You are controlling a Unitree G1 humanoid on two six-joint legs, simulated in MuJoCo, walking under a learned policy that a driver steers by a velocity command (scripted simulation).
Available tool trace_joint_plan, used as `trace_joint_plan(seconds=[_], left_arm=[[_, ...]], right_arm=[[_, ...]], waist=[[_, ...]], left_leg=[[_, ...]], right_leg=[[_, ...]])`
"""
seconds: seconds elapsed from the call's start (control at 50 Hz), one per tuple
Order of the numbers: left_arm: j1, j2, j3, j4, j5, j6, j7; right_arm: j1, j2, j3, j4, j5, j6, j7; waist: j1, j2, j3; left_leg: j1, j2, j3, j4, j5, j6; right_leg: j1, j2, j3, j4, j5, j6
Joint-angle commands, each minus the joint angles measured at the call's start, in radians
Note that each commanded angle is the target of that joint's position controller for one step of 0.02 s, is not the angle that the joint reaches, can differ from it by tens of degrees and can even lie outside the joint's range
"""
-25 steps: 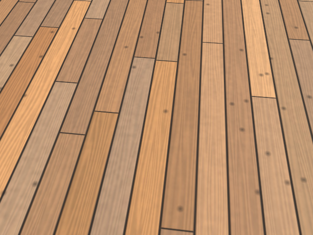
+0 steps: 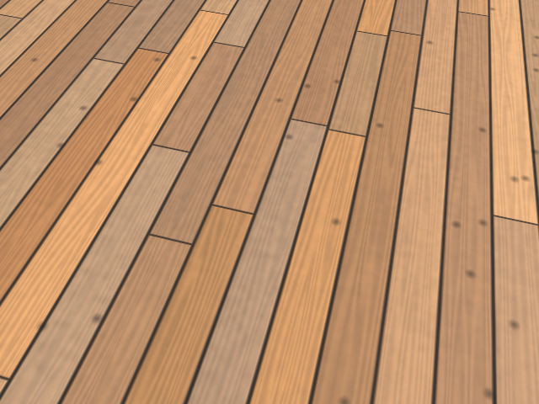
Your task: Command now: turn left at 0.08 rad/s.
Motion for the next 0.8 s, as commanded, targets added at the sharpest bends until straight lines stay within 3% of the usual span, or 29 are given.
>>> trace_joint_plan(seconds=[0.02, 0.04, 0.06, 0.08, 0.1, 0.12, 0.16, 0.32, 0.72, 0.76, 0.8], left_arm=[[0.056, 0.078, 0.008, -0.006, 0.02, -0.016, -0.013], [0.066, 0.125, 0.012, -0.005, 0.034, -0.018, -0.015], [0.025, 0.167, 0.02, 0.003, 0.02, -0.019, -0.015], [-0.006, 0.111, 0.009, 0.001, 0.013, -0.025, -0.023], [-0.02, 0.087, 0.001, 0.001, 0.02, -0.033, -0.025], [-0.026, 0.094, 0.0, 0.005, 0.025, -0.041, -0.024], [-0.001, 0.092, -0.003, 0.024, 0.02, -0.054, -0.02], [0.048, 0.076, -0.014, 0.06, 0.014, -0.042, -0.006], [0.089, 0.057, -0.028, 0.097, 0.013, -0.033, -0.005], [0.121, 0.069, -0.022, 0.111, 0.004, -0.028, -0.001], [0.132, 0.101, -0.011, 0.096, -0.006, -0.03, 0.003]], right_arm=[[0.01, -0.123, -0.02, -0.018, 0.016, -0.006, -0.002], [0.036, -0.105, -0.015, -0.01, 0.004, -0.009, 0.001], [0.085, -0.09, -0.018, -0.006, -0.003, -0.013, 0.007], [0.028, -0.1, -0.017, -0.003, -0.012, -0.01, 0.005], [-0.011, -0.122, -0.024, -0.003, -0.004, -0.006, 0.002], [-0.021, -0.122, -0.026, 0.003, 0.001, 0.0, -0.005], [-0.008, -0.12, -0.027, 0.023, 0.001, 0.008, -0.006], [0.016, -0.111, -0.027, 0.103, 0.006, 0.0, -0.003], [0.066, -0.113, -0.012, 0.224, 0.01, 0.002, -0.018], [0.09, -0.109, -0.013, 0.24, 0.017, 0.005, -0.019], [0.072, -0.113, -0.016, 0.228, 0.022, -0.004, -0.019]], waist=[[0.026, 0.117, -0.108], [-0.003, 0.038, -0.106], [-0.079, -0.102, -0.091], [-0.05, -0.119, -0.073], [-0.039, -0.098, -0.049], [-0.035, -0.08, -0.042], [-0.028, -0.057, -0.031], [-0.008, 0.021, -0.033], [-0.017, 0.022, -0.015], [-0.015, 0.002, -0.019], [-0.004, -0.036, 0.063]], left_leg=[[0.036, 0.191, -0.175, -0.105, 0.084, 0.085], [0.002, 0.14, -0.135, -0.046, 0.008, 0.033], [0.022, 0.06, -0.062, -0.045, -0.058, -0.004], [0.119, 0.049, -0.044, -0.036, -0.031, -0.029], [0.156, 0.056, -0.046, -0.025, 0.002, -0.028], [0.17, 0.064, -0.053, -0.021, 0.033, -0.019], [0.157, 0.074, -0.068, -0.034, 0.073, -0.008], [0.129, 0.074, -0.058, -0.044, 0.119, -0.022], [0.132, 0.078, -0.047, -0.047, 0.12, -0.031], [0.111, 0.038, -0.006, -0.013, -0.15, -0.022], [-0.021, 0.019, 0.009, 0.048, -0.396, -0.004]], right_leg=[[0.19, 0.007, -0.01, -0.261, 0.231, -0.039], [0.229, -0.078, 0.081, -0.274, 0.357, -0.07], [0.16, -0.112, 0.097, -0.25, 0.296, -0.119], [0.039, -0.101, 0.111, -0.296, 0.097, -0.129], [-0.005, -0.077, 0.094, -0.317, 0.023, -0.103], [-0.017, -0.059, 0.075, -0.32, 0.025, -0.08], [0.015, -0.038, 0.052, -0.303, 0.071, -0.061], [0.093, -0.011, 0.027, -0.267, 0.153, -0.075], [0.099, 0.018, 0.006, -0.272, 0.175, -0.075], [0.088, 0.031, 0.006, -0.284, -0.101, -0.098], [0.039, -0.021, 0.094, -0.332, -0.412, -0.153]])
